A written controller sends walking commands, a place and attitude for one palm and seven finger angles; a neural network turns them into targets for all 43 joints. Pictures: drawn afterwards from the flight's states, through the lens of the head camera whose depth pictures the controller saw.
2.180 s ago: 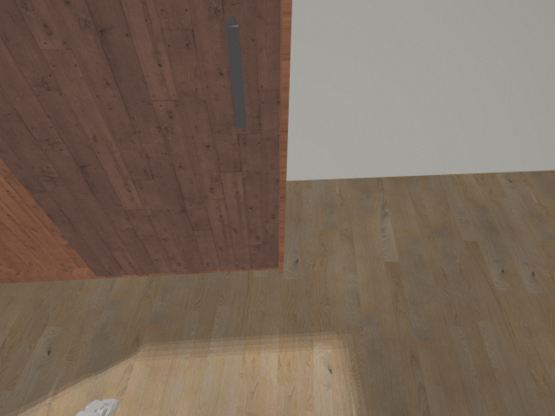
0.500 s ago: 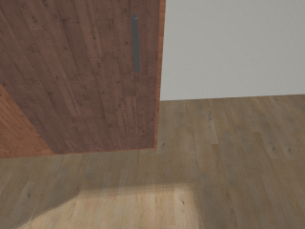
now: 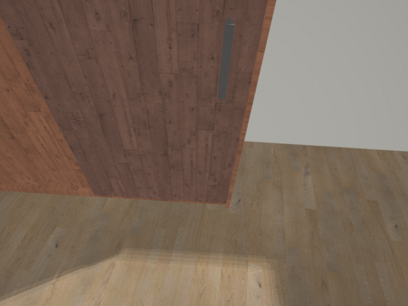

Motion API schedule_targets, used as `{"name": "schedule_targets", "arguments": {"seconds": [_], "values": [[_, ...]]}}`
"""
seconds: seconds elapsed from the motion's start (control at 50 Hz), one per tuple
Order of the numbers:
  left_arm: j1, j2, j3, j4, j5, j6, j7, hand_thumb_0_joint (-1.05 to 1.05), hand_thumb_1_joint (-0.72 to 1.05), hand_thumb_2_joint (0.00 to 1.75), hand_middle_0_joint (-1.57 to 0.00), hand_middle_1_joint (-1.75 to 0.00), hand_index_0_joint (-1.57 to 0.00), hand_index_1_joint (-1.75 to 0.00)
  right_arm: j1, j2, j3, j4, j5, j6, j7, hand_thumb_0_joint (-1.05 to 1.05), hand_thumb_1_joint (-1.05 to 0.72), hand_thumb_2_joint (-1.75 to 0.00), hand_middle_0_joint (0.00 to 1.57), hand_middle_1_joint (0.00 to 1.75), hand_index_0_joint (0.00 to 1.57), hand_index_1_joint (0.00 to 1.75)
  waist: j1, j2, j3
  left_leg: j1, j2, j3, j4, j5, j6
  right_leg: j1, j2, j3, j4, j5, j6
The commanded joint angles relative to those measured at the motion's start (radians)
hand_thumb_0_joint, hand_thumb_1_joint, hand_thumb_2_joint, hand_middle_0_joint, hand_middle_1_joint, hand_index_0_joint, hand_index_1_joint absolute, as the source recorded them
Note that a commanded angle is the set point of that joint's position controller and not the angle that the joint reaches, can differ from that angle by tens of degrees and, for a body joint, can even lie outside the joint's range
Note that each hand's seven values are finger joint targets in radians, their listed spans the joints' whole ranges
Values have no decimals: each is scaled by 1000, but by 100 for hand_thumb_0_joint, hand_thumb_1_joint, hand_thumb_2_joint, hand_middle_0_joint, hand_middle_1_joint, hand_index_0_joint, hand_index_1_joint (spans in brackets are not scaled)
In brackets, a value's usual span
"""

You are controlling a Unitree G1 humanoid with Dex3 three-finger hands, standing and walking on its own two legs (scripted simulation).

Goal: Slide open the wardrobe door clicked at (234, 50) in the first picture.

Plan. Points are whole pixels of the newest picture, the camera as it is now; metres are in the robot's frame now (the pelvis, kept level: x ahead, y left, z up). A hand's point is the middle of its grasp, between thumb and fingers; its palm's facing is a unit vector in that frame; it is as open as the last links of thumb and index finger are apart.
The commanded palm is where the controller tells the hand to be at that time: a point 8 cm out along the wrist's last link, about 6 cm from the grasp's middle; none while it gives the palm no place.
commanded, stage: take the last steps up to it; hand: right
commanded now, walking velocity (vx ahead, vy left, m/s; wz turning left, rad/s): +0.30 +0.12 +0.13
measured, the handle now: (225, 60) +0.73 -0.01 +0.13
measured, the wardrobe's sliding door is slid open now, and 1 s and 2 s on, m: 0.00 0.00 0.00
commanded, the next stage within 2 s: come to a stop and stand still in 0.56 s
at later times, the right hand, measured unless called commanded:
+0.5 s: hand out of the picture +0.07 -0.16 -0.19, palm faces +0.02 +1.00 -0.09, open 7.4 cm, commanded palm none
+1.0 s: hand (255, 229) +0.36 -0.12 -0.17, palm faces -0.11 +0.97 -0.21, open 7.4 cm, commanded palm none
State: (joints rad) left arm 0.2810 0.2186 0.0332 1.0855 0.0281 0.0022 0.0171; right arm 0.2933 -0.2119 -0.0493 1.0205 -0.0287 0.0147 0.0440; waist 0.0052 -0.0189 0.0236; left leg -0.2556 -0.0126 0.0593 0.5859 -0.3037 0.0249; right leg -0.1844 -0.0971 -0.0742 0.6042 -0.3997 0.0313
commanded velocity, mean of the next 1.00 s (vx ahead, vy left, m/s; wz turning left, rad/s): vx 0.06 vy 0.03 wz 0.04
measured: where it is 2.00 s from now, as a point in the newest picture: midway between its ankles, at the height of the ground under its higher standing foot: outside the picture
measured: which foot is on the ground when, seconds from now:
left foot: down 0.00-0.44, up 0.46-0.88, down 0.90-1.00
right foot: up 0.00-0.42, down 0.44-0.90, up 0.92-1.00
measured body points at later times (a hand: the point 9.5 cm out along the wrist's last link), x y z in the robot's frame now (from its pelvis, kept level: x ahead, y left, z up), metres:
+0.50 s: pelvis +0.15 -0.01 +0.00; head +0.17 -0.04 +0.44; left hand +0.24 +0.21 -0.14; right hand +0.07 -0.21 -0.18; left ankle +0.02 +0.09 -0.68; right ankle +0.21 -0.08 -0.73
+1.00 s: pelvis +0.24 +0.04 +0.00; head +0.28 +0.05 +0.44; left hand +0.17 +0.25 -0.16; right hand +0.36 -0.18 -0.15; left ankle +0.29 +0.17 -0.73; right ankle +0.20 -0.08 -0.69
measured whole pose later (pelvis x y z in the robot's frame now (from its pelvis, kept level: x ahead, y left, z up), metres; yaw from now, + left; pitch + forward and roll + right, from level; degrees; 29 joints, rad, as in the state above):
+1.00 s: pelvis +0.24 +0.04 +0.00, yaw +4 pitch -1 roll +0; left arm 0.32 0.14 0.07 1.10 0.01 0.05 0.04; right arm 0.11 -0.14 -0.04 0.99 -0.02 0.00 -0.03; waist 0.06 -0.02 0.12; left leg -0.36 0.07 0.11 0.60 -0.21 0.01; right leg -0.33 -0.04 -0.06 0.94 -0.56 0.03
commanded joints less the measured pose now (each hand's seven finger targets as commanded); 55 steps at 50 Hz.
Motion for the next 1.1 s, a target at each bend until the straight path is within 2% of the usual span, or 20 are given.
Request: {"name": "schedule_targets", "arguments": {"seconds": [0.0, 0.06, 0.1, 0.32, 0.38, 0.4, 0.42, 0.44, 0.48, 0.5, 0.54, 0.58, 0.72, 0.8, 0.84, 0.88, 0.9, 0.92, 0.98, 1.08], "values": [[-182, 119, 27, -143, -6, -29, -4, 0, 90, 90, -20, -30, -20, -30, 263, -184, -43, 22, 12, -40, -46, 0, -90, -90, 20, 30, 20, 30, -121, 246, 85, 212, 355, -586, -467, -299, 186, -549, 10, 51, 506, -140, -41], [-134, 79, 35, -103, 4, -27, -18, 0, 90, 90, -20, -30, -20, -30, 122, -102, -19, 0, 1, -60, -58, 0, -90, -90, 20, 30, 20, 30, -26, 55, 117, 67, 286, -417, -442, -177, 200, -476, -40, 50, 551, 33, -20], [-77, 43, 35, -79, 4, -21, -22, 0, 90, 90, -20, -30, -20, -30, 120, -78, -12, 12, 3, -72, -60, 0, -90, -90, 20, 30, 20, 30, 1, 75, 87, 73, 232, -295, -429, -1, 176, -436, -37, 25, 519, 109, -9], [-203, -19, 27, -120, -9, -48, -21, 0, 90, 90, -20, -30, -20, -30, 243, -45, -5, 107, -4, -77, -75, 0, -90, -90, 20, 30, 20, 30, -38, 99, 66, 231, 220, -225, -306, 466, 170, -363, -5, -29, 138, 90, -35], [29, 6, 34, -38, -5, -63, 5, 0, 90, 90, -20, -30, -20, -30, 198, -42, -9, 103, 8, -75, -71, 0, -90, -90, 20, 30, 20, 30, 68, 59, -25, 127, 126, -132, -21, 651, 108, 26, 48, -64, -98, 243, -62], [163, 92, 55, -6, 4, -70, 17, 0, 90, 90, -20, -30, -20, -30, 223, -7, -10, 93, 12, -72, -64, 0, -90, -90, 20, 30, 20, 30, 106, -78, -119, -63, 55, -90, 206, 405, 59, 277, -121, 156, -146, 329, -123], [247, 191, 71, 11, 6, -65, 23, 0, 90, 90, -20, -30, -20, -30, 243, 31, -3, 63, 17, -69, -53, 0, -90, -90, 20, 30, 20, 30, 99, -302, -160, -292, -41, 1, 517, -226, 12, 388, -421, 502, -272, 424, -251], [215, 166, 59, 9, -6, -54, 29, 0, 90, 90, -20, -30, -20, -30, 187, -24, -10, 52, -1, -55, -59, 0, -90, -90, 20, 30, 20, 30, 97, -165, -124, -293, -9, -87, 646, -265, 20, 251, -442, 542, -357, 238, -262], [77, 77, 38, -27, -5, -58, 29, 0, 90, 90, -20, -30, -20, -30, 85, 3, -16, 30, -10, -43, -43, 0, -90, -90, 20, 30, 20, 30, 45, -65, 90, -352, 80, -98, 693, -112, 2, -3, -363, 425, -423, 93, -233], [44, 36, 26, -33, -6, -66, 28, 0, 90, 90, -20, -30, -20, -30, 91, 12, -16, 33, -12, -37, -35, 0, -90, -90, 20, 30, 20, 30, 13, -47, 112, -320, 101, -91, 653, -74, -9, -69, -322, 346, -433, 110, -208], [33, 5, 29, -43, 0, -77, 27, 0, 90, 90, -20, -30, -20, -30, 139, 51, -18, 46, -16, -18, -32, 0, -90, -90, 20, 30, 20, 30, -13, -60, 48, -256, 109, -67, 576, 4, -28, -82, -244, 159, -400, 262, -170], [32, 18, 28, -48, -2, -78, 25, 0, 90, 90, -20, -30, -20, -30, 142, 57, -17, 45, -12, -7, -31, 0, -90, -90, 20, 30, 20, 30, -20, -91, 26, -242, 111, -41, 501, 50, -43, -72, -204, 78, -393, 333, -160], [74, 54, 28, -32, 2, -56, 26, 0, 90, 90, -20, -30, -20, -30, -44, 35, -4, -19, 0, 4, -45, 0, -90, -90, 20, 30, 20, 30, 10, -115, 37, -181, 97, 15, 181, 85, -69, 12, -182, 3, -288, 790, -157], [82, 68, 43, -20, -2, -27, 28, 0, 90, 90, -20, -30, -20, -30, -65, -1, -4, -40, 1, 0, -59, 0, -90, -90, 20, 30, 20, 30, 9, -161, 35, -76, 69, 34, 2, 78, -49, 37, -176, 22, -187, 797, -137], [83, 58, 50, -25, -8, -18, 23, 0, 90, 90, -20, -30, -20, -30, -2, -46, -16, -28, -1, -12, -66, 0, -90, -90, 20, 30, 20, 30, -27, -92, -7, 49, 96, 28, -144, 319, -47, 13, -129, -1, -89, 625, -85], [157, -25, 44, -34, -20, -4, 12, 0, 90, 90, -20, -30, -20, -30, 26, -152, -33, -22, -3, -26, -79, 0, -90, -90, 20, 30, 20, 30, -11, 169, -112, 249, 392, -198, -106, 982, 77, -195, 31, -63, 151, -53, -8], [138, -26, 46, -49, -24, 14, 20, 0, 90, 90, -20, -30, -20, -30, 40, -167, -35, -29, 2, -26, -80, 0, -90, -90, 20, 30, 20, 30, -33, 215, -151, 227, 454, -224, -122, 1117, 155, -192, 62, -12, 313, -246, -5], [117, -18, 47, -51, -23, 25, 24, 0, 90, 90, -20, -30, -20, -30, 20, -163, -42, -31, 3, -28, -85, 0, -90, -90, 20, 30, 20, 30, -38, 298, -179, 194, 444, -251, -145, 1064, 181, -210, 64, 44, 427, -262, -4], [78, 2, 53, -49, -16, 37, 17, 0, 90, 90, -20, -30, -20, -30, -73, -128, -40, -70, 3, -15, -98, 0, -90, -90, 20, 30, 20, 30, -22, 158, -138, 144, 389, -184, -151, 833, 175, -280, 57, 88, 587, -136, 12], [58, -18, 50, -79, -9, 46, -1, 0, 90, 90, -20, -30, -20, -30, -121, -131, -52, -102, -10, -4, -100, 0, -90, -90, 20, 30, 20, 30, -15, 206, -92, 4, 361, -161, -233, 417, 149, -204, 55, 52, 393, -94, 18]]}}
